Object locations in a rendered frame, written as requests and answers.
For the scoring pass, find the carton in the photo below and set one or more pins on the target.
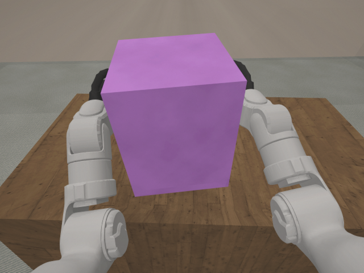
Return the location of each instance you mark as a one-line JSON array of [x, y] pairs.
[[174, 104]]

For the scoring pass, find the left robot upper arm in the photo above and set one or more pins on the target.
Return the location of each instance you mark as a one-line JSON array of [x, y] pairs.
[[90, 242]]

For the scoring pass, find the left robot forearm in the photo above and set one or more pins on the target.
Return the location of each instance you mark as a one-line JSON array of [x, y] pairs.
[[89, 160]]

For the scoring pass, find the right robot upper arm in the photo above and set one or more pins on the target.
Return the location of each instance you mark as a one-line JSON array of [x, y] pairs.
[[309, 218]]

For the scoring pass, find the right robot forearm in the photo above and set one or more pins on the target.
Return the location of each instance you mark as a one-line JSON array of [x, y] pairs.
[[284, 158]]

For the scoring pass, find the right robot hand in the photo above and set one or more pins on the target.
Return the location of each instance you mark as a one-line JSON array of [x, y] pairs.
[[242, 68]]

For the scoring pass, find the left robot hand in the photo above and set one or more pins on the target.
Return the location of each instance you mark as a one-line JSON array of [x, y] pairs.
[[95, 93]]

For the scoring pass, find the pedestal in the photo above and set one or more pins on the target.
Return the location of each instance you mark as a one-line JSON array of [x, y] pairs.
[[217, 230]]

